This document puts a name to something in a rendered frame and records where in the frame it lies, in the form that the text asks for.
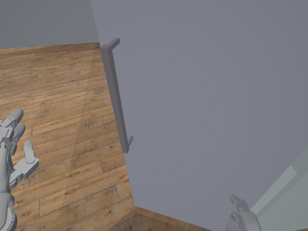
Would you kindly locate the right robot hand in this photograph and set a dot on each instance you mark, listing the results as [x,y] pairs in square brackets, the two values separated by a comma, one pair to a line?
[247,221]

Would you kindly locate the left robot forearm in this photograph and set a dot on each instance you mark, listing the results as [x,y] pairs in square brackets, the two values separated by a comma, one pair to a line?
[8,218]

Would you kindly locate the handle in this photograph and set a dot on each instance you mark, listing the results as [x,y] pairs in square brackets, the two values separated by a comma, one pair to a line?
[110,72]

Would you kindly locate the fridge door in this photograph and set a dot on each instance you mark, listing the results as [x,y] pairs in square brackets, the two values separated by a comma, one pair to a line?
[215,95]

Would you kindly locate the left robot hand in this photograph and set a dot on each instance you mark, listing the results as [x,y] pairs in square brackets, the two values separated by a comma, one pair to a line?
[10,134]

